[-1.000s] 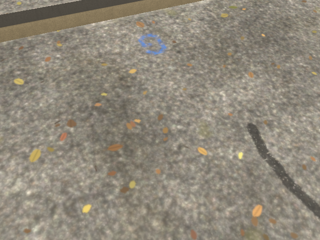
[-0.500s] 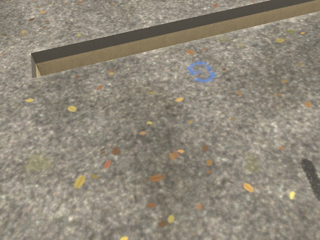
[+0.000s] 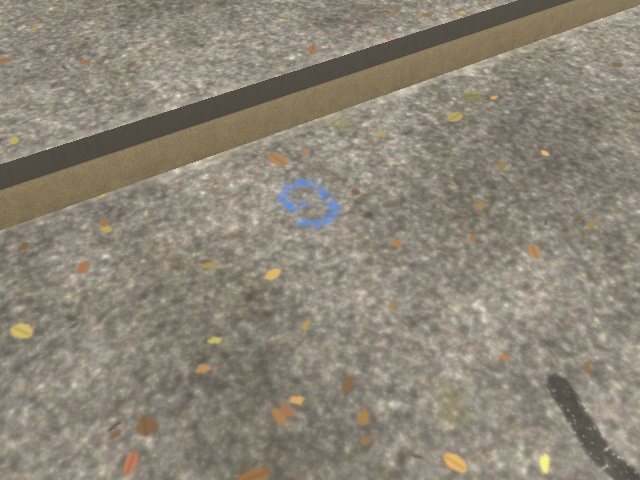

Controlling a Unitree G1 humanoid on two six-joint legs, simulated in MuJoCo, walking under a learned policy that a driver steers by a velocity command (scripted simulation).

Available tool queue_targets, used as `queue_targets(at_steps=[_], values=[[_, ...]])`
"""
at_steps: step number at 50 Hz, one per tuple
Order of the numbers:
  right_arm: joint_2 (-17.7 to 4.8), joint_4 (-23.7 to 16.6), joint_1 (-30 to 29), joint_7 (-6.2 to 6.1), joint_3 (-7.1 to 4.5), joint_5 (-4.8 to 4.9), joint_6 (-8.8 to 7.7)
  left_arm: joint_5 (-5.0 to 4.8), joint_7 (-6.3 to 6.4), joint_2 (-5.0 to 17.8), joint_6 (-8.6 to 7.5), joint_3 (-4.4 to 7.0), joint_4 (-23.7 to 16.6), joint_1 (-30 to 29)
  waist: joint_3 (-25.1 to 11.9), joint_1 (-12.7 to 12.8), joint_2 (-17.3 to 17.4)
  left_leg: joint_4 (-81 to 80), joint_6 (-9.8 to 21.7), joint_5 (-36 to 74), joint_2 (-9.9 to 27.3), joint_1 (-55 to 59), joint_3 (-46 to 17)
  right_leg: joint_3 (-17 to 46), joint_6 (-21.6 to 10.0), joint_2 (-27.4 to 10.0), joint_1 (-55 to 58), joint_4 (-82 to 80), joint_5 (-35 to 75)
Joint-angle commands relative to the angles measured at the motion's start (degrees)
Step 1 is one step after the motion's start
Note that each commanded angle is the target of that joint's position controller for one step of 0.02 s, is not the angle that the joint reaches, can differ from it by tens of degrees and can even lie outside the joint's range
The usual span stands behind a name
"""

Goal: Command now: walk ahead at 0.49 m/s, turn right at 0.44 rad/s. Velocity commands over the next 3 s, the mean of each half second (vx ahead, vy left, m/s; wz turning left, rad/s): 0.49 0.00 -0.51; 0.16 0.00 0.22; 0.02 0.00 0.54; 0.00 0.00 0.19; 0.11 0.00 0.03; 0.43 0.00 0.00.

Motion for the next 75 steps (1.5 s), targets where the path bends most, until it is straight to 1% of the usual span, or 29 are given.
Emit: queue_targets(at_steps=[1,8,10,12,13,14,15,16,18,24,26,30,34,35,36,37,38,39,41,45,53,56,57,58,59,60,63,69,75], values=[[-8.13,-3.89,-4.87,-0.82,-1.79,0.26,-1.06,0.44,-1.07,1.12,-0.66,-0.19,-3.77,-2.28,3.61,1.14,4.76,-8.93,6.59,13.74,15.49,-4.82,-3.23,-1.45,0.09,-0.76,1.62,-9.2,8.69],[-11.15,-0.85,0.2,-1.55,-2.81,1.78,1.94,0.15,-3.63,1.04,-0.82,-0.67,-10.37,-11.58,4.58,-1.2,4.89,-0.83,5.02,31.91,19.17,9.51,1.61,-8.49,-3.8,2.06,0.02,-20.04,-0.17],[-12.99,-1.25,-0.59,-2.08,-3.18,1.97,2.97,-0.06,-3.74,3.46,-0.45,0.62,-10.63,-7.15,-0.39,2.11,7.92,9.0,3.69,52.97,18.91,11.04,2.87,-12.2,-6.21,6.47,8.7,-19.37,-6.56],[-13.29,-1.94,-2.19,-2.59,-2.82,2.25,3.51,-0.25,-2.62,9.44,-0.04,3.95,-7.15,9.28,-9.2,11.34,6.99,32.28,0.52,51.72,15.63,1.1,4.63,-10.91,-10.39,10.1,33.5,-24.62,-4.44],[-7.76,-3.81,0.37,-2.44,-1.12,0.43,2.67,-0.14,-1.24,14.98,0.61,5.42,-6.04,14.68,-14.41,10.22,-4.18,52.25,-2.6,14.39,10.29,-19.34,4.05,9.98,-15.82,-2.3,52.89,-24.9,-5.29],[-3.97,-6.37,2.19,-1.58,0.69,0.68,0.29,0.03,-1.58,17.08,-0.35,5.16,-8.1,12.53,-23.03,6.09,-10.32,68.09,-4.56,-23.02,-1.28,-36.86,-8.78,43.29,-26.74,-13.88,65.07,-34.96,-14.28],[-9.19,-7.63,-5.2,-0.65,-0.48,2.8,-1.62,0.51,-1.8,11.71,-0.86,3.73,-8.17,12.98,-20.78,9.97,-3.06,69.38,-3.26,-19.48,2.27,-43.33,-16.38,39.36,-23.19,-12.71,64.29,-38.83,-15.04],[-9.44,-8.76,-8.0,-0.34,-0.33,3.73,-2.5,0.44,-1.78,9.33,-1.35,3.09,-7.95,10.68,-12.91,8.74,-1.23,65.47,-2.0,-14.52,4.73,-44.77,-15.48,30.21,-20.75,-10.65,56.69,-38.99,-11.59],[-9.62,-7.7,-7.77,-1.12,-0.82,1.1,-2.36,0.44,-1.55,5.68,-1.64,1.93,-9.41,3.23,-5.46,3.44,3.43,55.07,-2.51,-8.41,8.92,-38.02,-14.9,19.06,-17.39,-5.73,40.56,-40.04,-0.22],[-6.15,-8.55,-9.39,-0.98,0.19,-0.07,0.44,1.15,0.47,7.1,-1.69,1.94,-9.43,2.18,-1.44,1.56,0.47,37.2,-7.13,3.71,8.48,-31.56,-11.04,5.83,-15.47,-0.51,26.33,-42.33,19.86],[-4.35,-8.5,-12.69,-0.39,1.07,-0.08,-0.06,1.16,0.96,6.1,-1.23,1.5,-8.12,3.88,-2.1,3.97,-0.98,27.05,-6.82,14.48,6.58,-26.86,-9.21,0.43,-12.24,2.41,25.43,-40.46,23.12],[-5.89,-8.76,-15.62,0.96,0.8,1.06,-0.68,1.64,1.0,6.26,-0.98,0.95,-5.69,6.78,-3.31,6.29,-2.39,18.63,-4.02,22.26,4.96,-24.76,-10.0,1.73,-10.53,-1.27,31.56,-38.04,18.62],[-9.35,-7.55,-8.99,1.73,-0.89,0.42,-0.71,1.55,1.28,6.68,-0.57,1.06,-5.1,2.79,-5.03,1.27,-2.02,14.07,0.51,15.3,2.38,-19.46,-9.43,1.37,-7.68,-2.53,36.69,-26.36,26.2],[-12.0,-6.89,-5.13,1.6,-1.86,0.18,-0.8,1.76,1.62,6.36,-0.36,1.0,-5.5,3.19,-7.57,-0.22,0.89,12.82,2.0,27.6,3.57,-12.99,-11.0,-0.99,-5.32,1.12,35.52,-17.08,24.14],[-16.0,-7.87,-2.29,1.45,-2.48,-0.59,-0.7,3.14,1.94,4.9,-0.47,0.45,-7.11,6.7,-13.72,1.12,10.17,15.7,7.64,49.17,12.93,0.51,-23.87,-3.79,-1.73,7.17,25.23,0.23,4.28],[-15.09,-8.32,-2.17,1.43,-1.9,-1.08,0.0,2.94,1.57,2.02,-0.53,-0.69,-6.63,13.68,-20.42,3.54,20.37,12.73,17.99,54.56,23.79,12.85,-42.8,-2.79,1.99,13.15,10.62,16.21,-34.34],[-11.96,-9.28,-2.31,1.44,-1.34,0.49,0.9,2.24,1.03,6.43,-0.07,-0.1,-6.06,12.28,-22.34,1.51,13.44,10.37,17.38,40.75,22.4,12.03,-44.95,2.35,2.27,10.48,8.3,20.66,-34.11],[-10.84,-10.2,-5.5,1.12,-1.21,1.18,1.82,1.01,1.03,7.18,0.83,0.31,-7.18,7.25,-16.78,1.03,9.14,9.37,15.46,26.47,20.26,7.03,-40.76,1.89,2.56,8.61,4.3,22.57,-30.16],[-9.79,-11.24,-8.73,0.27,-0.71,1.39,3.6,1.57,1.81,6.71,2.45,0.52,-8.55,1.83,-8.74,1.61,3.57,4.93,12.01,11.03,16.5,-6.76,-35.84,0.96,2.55,5.82,4.6,16.57,-24.68],[-10.88,-12.23,-9.99,-0.88,-1.56,0.28,5.22,1.97,2.76,3.32,2.84,-0.06,-8.45,3.18,-7.74,3.36,10.16,2.79,9.97,8.42,10.41,-15.27,-30.66,-1.44,3.67,7.14,13.05,-0.4,-21.62],[-11.84,-13.43,-9.52,-2.16,-2.67,1.36,7.59,1.38,2.14,3.92,1.47,0.36,-9.08,-0.27,-8.24,1.27,11.93,3.96,8.18,-3.72,9.47,-14.28,-36.93,0.17,3.6,8.26,18.02,-16.56,-15.98],[-11.15,-13.77,-10.06,-2.42,-2.58,2.13,8.51,1.15,1.48,4.49,0.42,1.1,-8.04,2.98,-7.43,3.56,11.67,7.57,5.36,-3.8,6.62,-16.35,-37.06,-0.95,1.19,7.56,26.91,-31.52,-8.97],[-9.21,-13.92,-8.67,-2.4,-2.02,2.11,8.54,1.96,1.7,7.82,0.39,2.03,-8.16,4.52,-8.16,3.3,6.93,13.51,2.57,-10.51,3.58,-21.38,-33.74,5.23,-1.78,-0.71,32.89,-35.35,-8.91],[-7.39,-15.86,-9.56,-2.24,-1.66,2.27,8.11,3.77,1.97,12.86,1.02,3.15,-8.23,3.37,-4.7,1.4,-9.84,25.84,-0.93,-18.96,-5.39,-32.68,-20.76,18.86,-9.38,-11.62,33.3,-39.39,-4.3],[-11.18,-15.62,-8.58,-1.98,-2.82,1.21,7.24,5.09,1.88,10.75,0.88,2.79,-9.54,1.31,-5.07,1.79,-12.66,41.08,-3.61,-22.91,-3.87,-33.85,-18.17,25.02,-14.89,-17.87,30.04,-40.29,2.37],[-13.35,-13.95,-6.6,-1.68,-3.77,1.43,7.24,4.43,2.28,7.63,0.75,1.84,-10.95,-1.84,-5.18,0.59,-7.76,48.44,-4.71,-19.76,-2.24,-33.38,-18.81,20.21,-14.25,-15.97,29.56,-38.72,5.21],[-10.02,-11.38,-4.29,-2.0,-3.23,1.77,8.97,2.06,2.83,4.85,1.09,0.83,-11.66,-4.63,-3.45,0.62,-3.51,57.43,-7.63,-12.61,-1.03,-35.61,-16.42,7.6,-10.01,-9.0,31.49,-35.9,10.33],[-6.72,-15.7,-11.83,-0.97,-1.44,2.31,9.01,2.41,3.3,7.8,2.82,2.09,-10.51,0.01,-4.95,5.09,-7.41,42.26,-9.63,-10.82,3.21,-33.04,-11.01,1.18,-12.02,-9.84,38.53,-35.56,13.28],[-7.19,-15.99,-10.12,0.13,-1.61,2.04,9.36,0.51,1.91,10.0,2.78,2.98,-9.54,-1.08,-5.67,3.98,-8.5,23.23,-5.54,-8.94,2.38,-19.31,-6.74,-1.05,-11.41,-11.64,35.16,-32.67,14.64]])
